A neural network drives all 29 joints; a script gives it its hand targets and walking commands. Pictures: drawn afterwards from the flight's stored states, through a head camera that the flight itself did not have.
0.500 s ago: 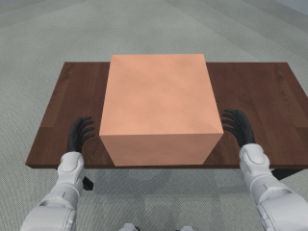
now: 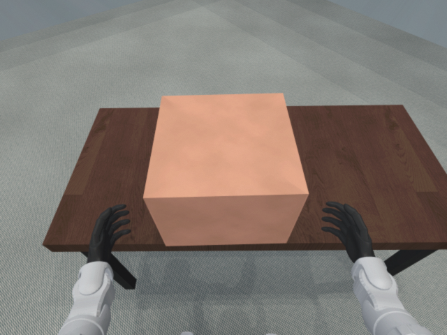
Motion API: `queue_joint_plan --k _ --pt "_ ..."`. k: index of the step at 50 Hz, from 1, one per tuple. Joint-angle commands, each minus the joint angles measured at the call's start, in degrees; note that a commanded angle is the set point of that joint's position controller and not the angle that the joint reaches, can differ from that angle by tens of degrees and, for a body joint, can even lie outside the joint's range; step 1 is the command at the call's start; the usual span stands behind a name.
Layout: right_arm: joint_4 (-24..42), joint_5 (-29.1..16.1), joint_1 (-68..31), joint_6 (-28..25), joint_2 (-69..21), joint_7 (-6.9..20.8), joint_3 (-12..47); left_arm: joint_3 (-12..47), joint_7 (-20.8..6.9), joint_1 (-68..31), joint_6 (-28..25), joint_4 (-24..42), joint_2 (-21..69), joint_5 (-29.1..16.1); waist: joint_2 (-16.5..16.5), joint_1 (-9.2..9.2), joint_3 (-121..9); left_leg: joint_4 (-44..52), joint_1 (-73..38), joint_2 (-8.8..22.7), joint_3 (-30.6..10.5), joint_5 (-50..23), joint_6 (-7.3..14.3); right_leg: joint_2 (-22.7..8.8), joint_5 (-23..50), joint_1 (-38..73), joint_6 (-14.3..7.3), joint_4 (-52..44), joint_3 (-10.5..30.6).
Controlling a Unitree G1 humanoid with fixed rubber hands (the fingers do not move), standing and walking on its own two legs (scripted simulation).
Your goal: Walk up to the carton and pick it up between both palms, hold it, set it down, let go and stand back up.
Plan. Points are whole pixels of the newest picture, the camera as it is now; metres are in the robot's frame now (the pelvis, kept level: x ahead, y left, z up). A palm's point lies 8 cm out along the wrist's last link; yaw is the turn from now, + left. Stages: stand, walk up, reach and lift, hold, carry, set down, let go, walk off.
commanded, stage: set down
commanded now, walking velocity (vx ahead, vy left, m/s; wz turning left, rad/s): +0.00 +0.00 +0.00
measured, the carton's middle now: (224, 169) +0.49 +0.02 -0.06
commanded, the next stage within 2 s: none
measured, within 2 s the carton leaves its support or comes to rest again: neither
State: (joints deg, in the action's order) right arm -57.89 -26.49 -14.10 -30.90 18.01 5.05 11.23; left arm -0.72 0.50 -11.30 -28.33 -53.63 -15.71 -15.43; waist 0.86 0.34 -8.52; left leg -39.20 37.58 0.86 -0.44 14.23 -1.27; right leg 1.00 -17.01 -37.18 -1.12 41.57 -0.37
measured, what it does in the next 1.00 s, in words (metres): stands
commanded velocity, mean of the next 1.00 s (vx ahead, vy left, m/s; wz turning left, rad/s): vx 0.00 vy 0.00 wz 0.00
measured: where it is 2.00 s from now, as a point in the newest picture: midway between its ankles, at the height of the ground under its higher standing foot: outside the picture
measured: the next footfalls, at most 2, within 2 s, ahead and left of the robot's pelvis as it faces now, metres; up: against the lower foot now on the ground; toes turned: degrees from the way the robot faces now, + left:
none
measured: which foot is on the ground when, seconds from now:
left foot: down 0.00-1.00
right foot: down 0.00-1.00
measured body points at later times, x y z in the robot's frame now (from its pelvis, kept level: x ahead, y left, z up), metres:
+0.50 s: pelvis +0.01 -0.01 +0.01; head +0.02 -0.01 +0.46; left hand +0.25 +0.24 -0.02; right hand +0.24 -0.24 -0.02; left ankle +0.05 +0.14 -0.71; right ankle +0.03 -0.10 -0.71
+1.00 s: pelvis +0.04 -0.01 +0.02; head +0.05 -0.01 +0.47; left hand +0.24 +0.25 -0.03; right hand +0.23 -0.25 -0.03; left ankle +0.05 +0.14 -0.71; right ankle +0.03 -0.10 -0.71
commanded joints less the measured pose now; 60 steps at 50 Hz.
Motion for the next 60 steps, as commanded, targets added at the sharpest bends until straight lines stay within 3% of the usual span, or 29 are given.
queue_joint_plan --k 1,6,7,11,23,35,36,37,42,47,48,53,60 --pt "13.66 1.63 -2.91 -3.12 8.23 -0.66 -4.21 0.69 -0.48 0.61 -1.32 14.46 -7.97 -1.94 3.27 2.64 -11.51 6.29 -21.13 -2.14 0.83 -6.57 -0.91 1.01 -0.93 13.65 0.14 -12.37 0.90" --pt "17.64 3.04 0.96 -2.12 6.29 -1.40 -3.62 -0.80 -1.04 1.74 -1.24 16.12 -9.36 -1.90 4.53 2.14 -6.59 7.22 -20.37 -2.63 1.81 -2.98 -0.03 -0.17 -4.28 16.16 0.51 -13.80 3.23" --pt "17.53 3.61 1.96 -1.73 5.93 -1.85 -4.05 -1.11 -1.35 1.65 -0.87 16.02 -9.81 -2.16 5.06 1.33 -5.61 7.37 -20.80 -2.60 1.89 -2.22 0.12 -0.45 -4.06 16.57 0.65 -14.02 3.53" --pt "20.83 4.38 5.08 -1.10 4.29 -2.45 -3.91 -2.17 -1.54 3.02 -0.65 17.42 -10.33 -2.71 5.82 1.58 -4.49 7.79 -21.34 -2.86 2.26 -1.15 0.61 -1.83 -5.65 18.03 0.81 -15.12 5.65" --pt "24.88 5.18 12.42 0.41 3.57 -2.27 -4.57 -2.85 -1.59 10.22 2.06 18.80 -7.71 -1.57 4.91 2.40 1.62 11.46 -26.63 -2.23 2.21 -3.57 0.44 -1.57 -2.89 19.45 0.04 -17.48 4.40" --pt "23.03 7.91 17.82 0.05 2.96 -1.99 -5.74 -2.16 -1.49 15.07 2.81 22.58 -6.82 0.39 2.85 1.76 1.57 12.49 -31.25 -2.10 2.40 -9.95 -0.16 -1.03 5.72 20.74 0.16 -18.06 3.38" --pt "20.93 8.74 17.27 0.51 3.25 -1.97 -6.12 -2.05 -1.77 15.02 3.92 20.55 -6.23 1.06 2.99 1.35 2.56 12.76 -31.48 -2.08 2.21 -9.16 -0.24 -1.01 4.73 20.41 -0.01 -18.70 3.15" --pt "22.82 7.90 18.00 -0.12 3.30 -1.69 -6.10 -1.92 -1.27 15.80 3.07 23.02 -6.21 0.74 2.61 1.74 1.72 12.74 -31.65 -2.05 2.26 -10.16 -0.33 -0.77 5.71 20.80 0.03 -18.26 2.90" --pt "19.67 8.83 19.37 0.54 3.26 -1.87 -5.67 -1.78 -2.03 18.32 5.21 20.92 -5.84 2.22 2.60 1.25 1.73 12.91 -32.33 -2.41 2.23 -12.45 -0.69 -1.15 12.51 22.71 0.62 -18.45 3.14" --pt "20.46 9.14 21.39 0.47 2.57 -2.40 -5.25 -2.35 -2.70 20.77 6.06 23.28 -5.95 2.86 3.34 1.31 1.24 13.28 -33.74 -2.61 1.94 -15.83 -0.72 -1.04 18.21 24.23 1.11 -18.82 2.75" --pt "17.99 9.74 21.68 1.06 2.15 -2.56 -4.97 -2.42 -3.27 21.27 7.09 20.59 -5.37 3.69 2.81 0.83 2.73 13.53 -33.90 -2.79 2.02 -15.35 -0.77 -1.46 18.64 24.17 0.98 -19.50 3.07" --pt "20.37 10.65 22.23 1.40 1.39 -2.89 -5.02 -2.46 -3.29 21.45 7.68 23.23 -6.64 3.75 3.10 1.39 2.09 14.01 -34.28 -2.90 2.20 -15.55 -0.50 -1.53 18.82 24.72 1.26 -20.12 2.79" --pt "18.17 13.07 21.12 3.29 0.81 -3.07 -6.02 -2.03 -3.11 20.51 10.85 22.51 -5.97 5.85 1.93 1.05 3.24 15.16 -35.72 -2.62 2.26 -15.04 -0.55 -1.09 16.61 23.84 1.05 -21.55 1.95"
